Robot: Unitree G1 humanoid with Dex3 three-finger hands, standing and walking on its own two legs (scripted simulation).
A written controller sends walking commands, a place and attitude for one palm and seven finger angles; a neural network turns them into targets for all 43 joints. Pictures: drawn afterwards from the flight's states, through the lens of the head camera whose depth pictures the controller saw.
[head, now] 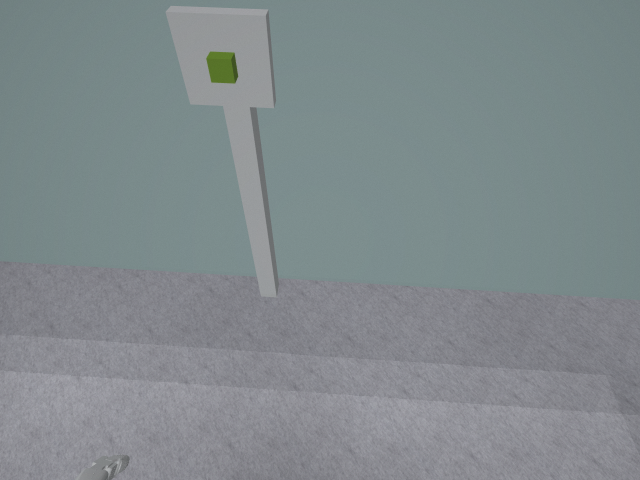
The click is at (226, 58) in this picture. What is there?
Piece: button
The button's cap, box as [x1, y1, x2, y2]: [206, 52, 237, 83]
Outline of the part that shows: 210,52 206,59 211,82 234,83 237,77 234,53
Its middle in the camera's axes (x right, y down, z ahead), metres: -0.19 -0.33 +0.74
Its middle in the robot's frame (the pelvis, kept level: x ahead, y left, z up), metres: +0.79 +0.23 +0.12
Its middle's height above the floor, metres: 0.89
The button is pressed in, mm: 0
